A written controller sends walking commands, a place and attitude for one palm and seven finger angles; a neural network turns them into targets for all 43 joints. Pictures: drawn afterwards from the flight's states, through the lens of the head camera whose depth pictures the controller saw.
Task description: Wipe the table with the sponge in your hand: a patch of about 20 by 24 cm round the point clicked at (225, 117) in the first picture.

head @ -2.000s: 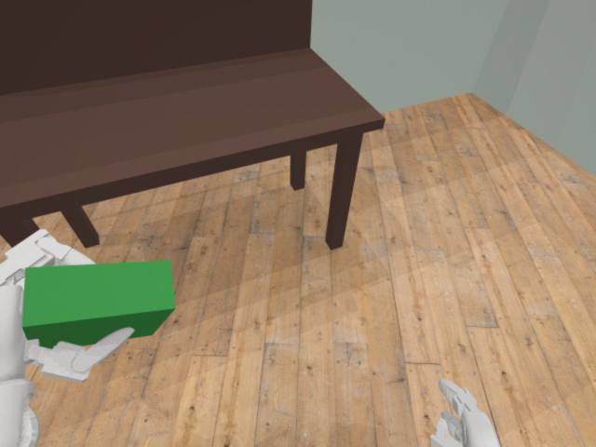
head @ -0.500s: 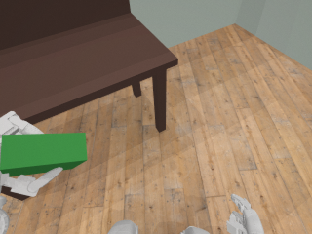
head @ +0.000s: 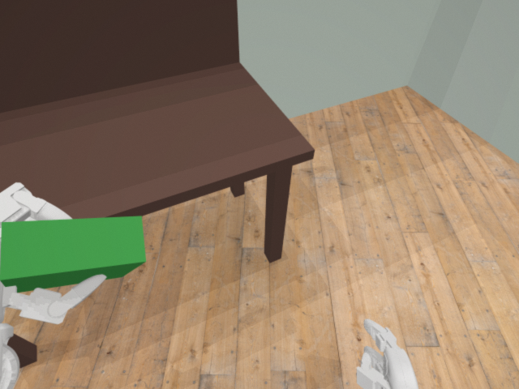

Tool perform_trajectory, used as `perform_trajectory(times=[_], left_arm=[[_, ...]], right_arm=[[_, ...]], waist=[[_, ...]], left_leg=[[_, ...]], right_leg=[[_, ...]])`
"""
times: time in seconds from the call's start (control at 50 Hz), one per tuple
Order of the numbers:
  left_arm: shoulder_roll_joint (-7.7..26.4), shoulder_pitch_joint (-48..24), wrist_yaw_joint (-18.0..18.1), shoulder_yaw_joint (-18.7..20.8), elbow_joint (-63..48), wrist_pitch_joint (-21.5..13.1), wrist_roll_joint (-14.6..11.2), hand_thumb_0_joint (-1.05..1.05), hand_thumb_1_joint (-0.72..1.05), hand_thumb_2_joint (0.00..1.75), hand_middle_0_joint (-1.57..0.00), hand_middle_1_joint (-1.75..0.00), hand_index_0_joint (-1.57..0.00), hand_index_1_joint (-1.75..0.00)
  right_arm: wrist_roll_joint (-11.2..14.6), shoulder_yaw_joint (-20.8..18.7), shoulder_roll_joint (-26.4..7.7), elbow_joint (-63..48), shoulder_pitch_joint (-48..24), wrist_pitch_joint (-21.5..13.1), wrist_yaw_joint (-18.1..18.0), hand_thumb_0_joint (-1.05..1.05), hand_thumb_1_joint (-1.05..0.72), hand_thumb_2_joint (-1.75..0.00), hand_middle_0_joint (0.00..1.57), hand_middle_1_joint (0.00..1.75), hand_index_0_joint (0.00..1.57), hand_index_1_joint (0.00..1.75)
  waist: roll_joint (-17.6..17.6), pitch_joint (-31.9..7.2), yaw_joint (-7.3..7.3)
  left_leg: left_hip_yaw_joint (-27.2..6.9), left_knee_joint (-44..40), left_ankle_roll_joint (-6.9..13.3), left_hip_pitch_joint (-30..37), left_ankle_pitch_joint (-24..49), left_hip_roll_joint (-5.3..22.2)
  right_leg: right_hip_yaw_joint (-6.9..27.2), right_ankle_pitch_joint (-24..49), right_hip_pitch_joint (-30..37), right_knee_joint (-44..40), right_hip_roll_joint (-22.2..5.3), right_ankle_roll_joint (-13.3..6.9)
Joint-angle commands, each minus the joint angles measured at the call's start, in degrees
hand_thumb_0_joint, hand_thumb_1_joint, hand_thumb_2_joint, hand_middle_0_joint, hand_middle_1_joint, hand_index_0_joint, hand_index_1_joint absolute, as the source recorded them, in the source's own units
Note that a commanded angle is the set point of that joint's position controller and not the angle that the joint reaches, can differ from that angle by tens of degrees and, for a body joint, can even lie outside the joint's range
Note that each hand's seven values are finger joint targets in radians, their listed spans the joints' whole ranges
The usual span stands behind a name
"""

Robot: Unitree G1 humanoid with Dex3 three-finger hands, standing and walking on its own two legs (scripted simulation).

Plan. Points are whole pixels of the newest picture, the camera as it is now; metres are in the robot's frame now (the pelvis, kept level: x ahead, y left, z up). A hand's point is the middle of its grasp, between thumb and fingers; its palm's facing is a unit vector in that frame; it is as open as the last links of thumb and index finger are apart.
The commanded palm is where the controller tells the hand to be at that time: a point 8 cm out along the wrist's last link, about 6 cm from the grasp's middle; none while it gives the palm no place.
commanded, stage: take the last steps up to it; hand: left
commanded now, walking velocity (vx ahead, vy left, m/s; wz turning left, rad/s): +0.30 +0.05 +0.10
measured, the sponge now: (94, 253) +0.23 +0.20 +0.17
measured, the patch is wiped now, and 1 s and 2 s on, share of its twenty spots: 0.00 0.00 0.00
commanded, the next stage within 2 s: come to a stop and stand still in 1.18 s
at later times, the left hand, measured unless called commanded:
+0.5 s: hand (99, 190) +0.31 +0.22 +0.18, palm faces +0.44 -0.79 -0.43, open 9.4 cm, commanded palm +0.26 +0.27 +0.18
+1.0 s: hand (153, 146) +0.40 +0.18 +0.17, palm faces +0.44 -0.76 -0.48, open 9.4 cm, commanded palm +0.34 +0.22 +0.18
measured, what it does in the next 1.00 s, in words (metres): walks ahead: right foot, then left foot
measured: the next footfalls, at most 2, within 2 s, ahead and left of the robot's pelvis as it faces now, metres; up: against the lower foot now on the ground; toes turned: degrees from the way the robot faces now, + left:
right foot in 0.10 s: +0.09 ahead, -0.13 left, +0.00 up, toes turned -8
left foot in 0.46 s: +0.19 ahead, +0.11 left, +0.00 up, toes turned +13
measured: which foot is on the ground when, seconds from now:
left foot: down 0.00-0.12, up 0.14-0.44, down 0.46-0.78, up 0.80-1.00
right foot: up 0.00-0.08, down 0.10-0.48, up 0.50-0.76, down 0.78-1.00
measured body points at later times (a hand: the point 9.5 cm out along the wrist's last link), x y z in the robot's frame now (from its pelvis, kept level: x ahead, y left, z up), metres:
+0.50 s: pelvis +0.11 -0.02 -0.01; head +0.14 -0.02 +0.44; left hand +0.28 +0.26 +0.20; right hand +0.29 -0.28 -0.08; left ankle +0.15 +0.10 -0.73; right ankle +0.06 -0.12 -0.72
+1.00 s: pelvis +0.20 -0.07 +0.01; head +0.24 -0.09 +0.46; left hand +0.37 +0.22 +0.20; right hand +0.38 -0.30 -0.10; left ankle +0.21 +0.07 -0.67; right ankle +0.21 -0.15 -0.73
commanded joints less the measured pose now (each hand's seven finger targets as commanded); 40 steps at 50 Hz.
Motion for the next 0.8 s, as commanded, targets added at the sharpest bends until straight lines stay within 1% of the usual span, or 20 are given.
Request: perform_trajectory(times=[0.0,0.04,0.06,0.1,0.12,0.14,0.16,0.22,0.32,0.4,0.42,0.44,0.46,0.48,0.52,0.58,0.72,0.74,0.76,0.78], left_arm=[[7.31,-1.83,0.91,6.38,-10.78,-3.49,-1.23,0.00,0.10,1.30,-1.20,-1.60,-1.20,-1.60],[6.64,-3.59,0.92,5.55,-8.04,-2.87,-0.91,0.00,0.10,1.30,-1.20,-1.60,-1.20,-1.60],[7.24,-4.95,0.93,5.66,-6.79,-2.73,-0.55,0.00,0.10,1.30,-1.20,-1.60,-1.20,-1.60],[10.96,-7.32,1.31,7.25,-5.85,-1.95,-0.73,0.00,0.10,1.30,-1.20,-1.60,-1.20,-1.60],[10.73,-9.13,1.08,6.99,-6.36,-2.48,-1.10,0.00,0.10,1.30,-1.20,-1.60,-1.20,-1.60],[11.14,-7.85,0.84,7.69,-6.06,-2.86,-1.07,0.00,0.10,1.30,-1.20,-1.60,-1.20,-1.60],[10.45,-7.53,0.52,7.23,-7.42,-3.66,-0.84,0.00,0.10,1.30,-1.20,-1.60,-1.20,-1.60],[9.61,-5.18,0.57,7.27,-8.45,-4.96,-0.19,0.00,0.10,1.30,-1.20,-1.60,-1.20,-1.60],[8.97,-1.24,1.74,7.67,-12.32,-4.76,-0.75,0.00,0.10,1.30,-1.20,-1.60,-1.20,-1.60],[9.02,-2.50,2.50,7.30,-13.88,-4.46,-0.90,0.00,0.10,1.30,-1.20,-1.60,-1.20,-1.60],[9.23,-3.00,2.46,7.35,-13.90,-4.74,-0.99,0.00,0.10,1.30,-1.20,-1.60,-1.20,-1.60],[8.93,-3.55,2.49,7.41,-14.83,-5.13,-1.28,0.00,0.10,1.30,-1.20,-1.60,-1.20,-1.60],[9.02,-5.44,2.31,6.81,-15.33,-5.86,-1.28,0.00,0.10,1.30,-1.20,-1.60,-1.20,-1.60],[12.65,-5.56,1.60,8.16,-12.67,-5.93,-1.17,0.00,0.10,1.30,-1.20,-1.60,-1.20,-1.60],[10.89,-5.15,1.01,7.81,-12.75,-5.41,-0.93,0.00,0.10,1.30,-1.20,-1.60,-1.20,-1.60],[9.17,-1.81,0.60,7.36,-16.78,-5.22,-1.06,0.00,0.10,1.30,-1.20,-1.60,-1.20,-1.60],[7.74,-3.57,0.93,6.47,-8.36,-3.38,-0.83,0.00,0.10,1.30,-1.20,-1.60,-1.20,-1.60],[8.43,-5.34,0.99,6.48,-7.19,-3.24,-0.36,0.00,0.10,1.30,-1.20,-1.60,-1.20,-1.60],[10.56,-6.57,1.21,7.32,-5.98,-2.96,0.03,0.00,0.10,1.30,-1.20,-1.60,-1.20,-1.60],[11.63,-8.51,1.26,8.16,-6.12,-2.35,-0.90,0.00,0.10,1.30,-1.20,-1.60,-1.20,-1.60]], right_arm=[[0.03,-3.92,-10.44,-6.86,-2.60,-3.08,-1.47,0.00,-0.90,-0.90,0.20,0.30,0.20,0.30],[0.16,-3.83,-10.34,-6.60,-2.83,-2.49,-1.90,0.00,-0.90,-0.90,0.20,0.30,0.20,0.30],[0.17,-3.84,-10.00,-6.52,-2.74,-2.14,-2.08,0.00,-0.90,-0.90,0.20,0.30,0.20,0.30],[0.38,-3.18,-8.25,-7.69,-5.03,-1.97,-1.95,0.00,-0.90,-0.90,0.20,0.30,0.20,0.30],[-0.08,-4.13,-10.11,-6.55,-4.99,-2.25,-1.56,0.00,-0.90,-0.90,0.20,0.30,0.20,0.30],[0.02,-3.46,-9.42,-5.97,-4.95,-2.01,-1.53,0.00,-0.90,-0.90,0.20,0.30,0.20,0.30],[-0.13,-3.15,-9.28,-5.24,-4.80,-1.38,-1.39,0.00,-0.90,-0.90,0.20,0.30,0.20,0.30],[-0.40,-2.96,-8.87,-5.57,-5.68,-0.40,-1.48,0.00,-0.90,-0.90,0.20,0.30,0.20,0.30],[-0.48,-3.77,-8.52,-8.82,-5.11,-0.58,-1.09,0.00,-0.90,-0.90,0.20,0.30,0.20,0.30],[-0.35,-4.87,-9.56,-9.11,-2.18,-0.52,-1.62,0.00,-0.90,-0.90,0.20,0.30,0.20,0.30],[-0.15,-5.45,-10.57,-9.26,-1.62,-0.51,-1.93,0.00,-0.90,-0.90,0.20,0.30,0.20,0.30],[0.02,-5.84,-12.06,-9.62,-2.29,-0.46,-1.80,0.00,-0.90,-0.90,0.20,0.30,0.20,0.30],[0.47,-5.62,-11.59,-10.20,-2.58,-0.89,-1.30,0.00,-0.90,-0.90,0.20,0.30,0.20,0.30],[-0.11,-4.86,-10.98,-9.23,-2.86,-1.71,-1.57,0.00,-0.90,-0.90,0.20,0.30,0.20,0.30],[0.66,-5.29,-10.59,-7.62,-3.14,-2.23,-1.23,0.00,-0.90,-0.90,0.20,0.30,0.20,0.30],[0.68,-5.18,-10.64,-7.39,-2.72,-3.30,-0.89,0.00,-0.90,-0.90,0.20,0.30,0.20,0.30],[0.33,-4.14,-10.39,-6.57,-2.89,-3.59,-2.21,0.00,-0.90,-0.90,0.20,0.30,0.20,0.30],[0.23,-4.07,-9.83,-6.25,-2.67,-3.11,-2.31,0.00,-0.90,-0.90,0.20,0.30,0.20,0.30],[0.22,-3.80,-8.41,-6.51,-2.48,-2.52,-2.21,0.00,-0.90,-0.90,0.20,0.30,0.20,0.30],[0.20,-3.88,-9.29,-7.19,-5.00,-2.96,-1.74,0.00,-0.90,-0.90,0.20,0.30,0.20,0.30]], waist=[[12.00,-6.84,0.52],[9.97,-6.89,0.76],[5.07,-6.72,0.73],[-19.18,-5.19,1.93],[-16.59,-5.23,1.69],[-12.90,-3.53,1.39],[-9.45,-3.20,1.08],[-7.71,-5.26,0.77],[-9.04,-8.08,2.65],[-4.06,-10.05,0.55],[1.08,-10.88,-0.39],[12.82,-12.91,-0.29],[18.04,-11.98,0.26],[17.32,-10.69,0.24],[11.26,-6.48,0.15],[13.49,-7.68,1.26],[7.85,-7.74,1.04],[1.44,-7.35,0.85],[-14.54,-6.96,0.69],[-19.49,-7.01,2.31]], left_leg=[[-9.69,-11.93,8.36,2.64,0.69,11.42],[-7.15,-6.34,5.99,-0.54,-5.65,9.29],[-5.10,-0.05,4.39,-4.07,-8.95,7.11],[-0.52,27.70,0.01,-22.38,-18.80,-3.17],[-6.93,35.32,-0.54,-23.32,-15.64,-0.96],[-8.45,38.95,-1.06,-24.80,-13.34,0.08],[-8.18,39.33,-1.70,-24.42,-10.85,1.03],[-4.51,26.85,-1.43,-17.96,-7.59,1.29],[2.73,7.36,-0.48,-9.44,-3.70,-1.29],[4.19,-5.32,0.12,5.27,4.17,-2.48],[0.19,-7.25,2.10,13.40,5.86,0.14],[-14.66,-8.99,7.43,20.38,13.46,10.61],[-28.06,-11.31,13.06,23.41,22.53,18.81],[-33.17,-13.20,15.23,19.53,14.21,21.30],[-26.36,-13.45,15.80,14.41,8.33,19.27],[-12.19,-13.82,11.15,7.80,7.14,12.77],[-4.33,-4.20,5.29,-0.42,-5.31,9.10],[-1.91,4.57,3.53,-4.66,-9.62,5.70],[1.98,19.53,0.70,-15.15,-16.33,-1.20],[-3.08,32.16,-0.22,-21.45,-19.56,-3.11]], right_leg=[[-4.60,3.06,6.71,-13.34,2.13,0.77],[-5.97,6.49,13.82,-22.22,3.08,0.55],[-2.33,6.62,17.53,-27.64,0.80,-0.63],[32.47,7.15,24.20,-39.03,-20.05,-11.23],[34.07,8.12,23.30,-39.78,-21.69,-12.93],[31.20,13.37,22.93,-38.57,-20.99,-13.41],[22.89,20.51,22.71,-37.09,-19.10,-12.40],[9.13,36.79,22.12,-33.64,-14.87,-9.80],[6.21,36.58,24.86,-31.79,-13.59,-9.60],[3.06,29.20,19.48,-22.57,-10.25,-6.63],[1.81,27.96,12.83,-13.99,-8.02,-4.58],[-2.07,12.74,3.15,-2.16,-1.68,-1.48],[-0.37,-9.93,-6.82,8.24,2.36,-0.80],[4.25,-10.95,-10.19,15.43,1.32,-1.20],[5.93,-5.02,-14.36,16.04,-1.85,-0.52],[1.05,2.28,-6.05,5.37,-1.53,-0.05],[-5.54,8.53,14.59,-23.59,2.89,0.47],[1.09,8.29,17.81,-28.91,-1.10,-1.54],[21.71,9.02,22.01,-35.16,-12.84,-7.10],[35.48,9.86,22.62,-39.10,-20.89,-11.75]])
